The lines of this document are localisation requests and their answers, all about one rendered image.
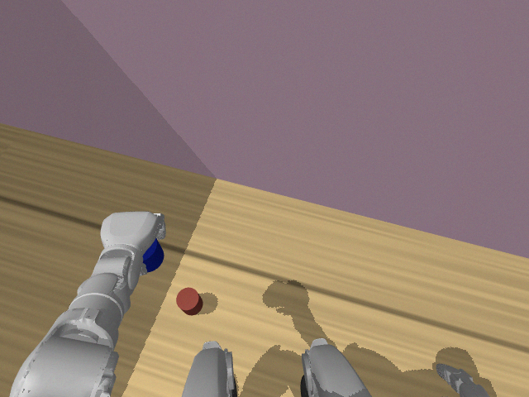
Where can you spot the left robot hand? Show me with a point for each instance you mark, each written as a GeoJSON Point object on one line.
{"type": "Point", "coordinates": [136, 229]}

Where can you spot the right robot hand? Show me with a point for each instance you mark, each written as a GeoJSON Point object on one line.
{"type": "Point", "coordinates": [461, 382]}

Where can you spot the left robot arm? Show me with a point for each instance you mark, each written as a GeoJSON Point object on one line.
{"type": "Point", "coordinates": [76, 357]}

